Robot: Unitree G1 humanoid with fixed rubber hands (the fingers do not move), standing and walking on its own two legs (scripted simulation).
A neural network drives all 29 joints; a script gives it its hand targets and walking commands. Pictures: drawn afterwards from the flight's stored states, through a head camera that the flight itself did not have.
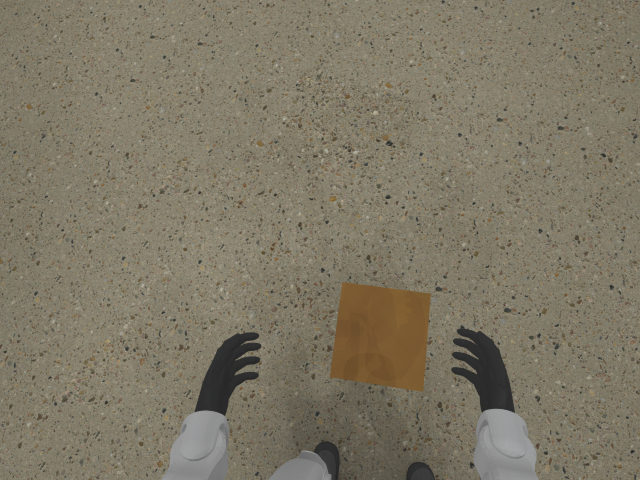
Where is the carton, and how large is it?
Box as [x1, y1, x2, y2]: [330, 282, 430, 391]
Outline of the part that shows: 342,282 330,376 422,391 430,294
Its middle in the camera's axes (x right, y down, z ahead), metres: +0.14 +0.23 +0.98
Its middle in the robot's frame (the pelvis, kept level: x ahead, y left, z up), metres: +0.30 -0.07 -0.62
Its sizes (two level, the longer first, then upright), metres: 0.210 0.200 0.250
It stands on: the floor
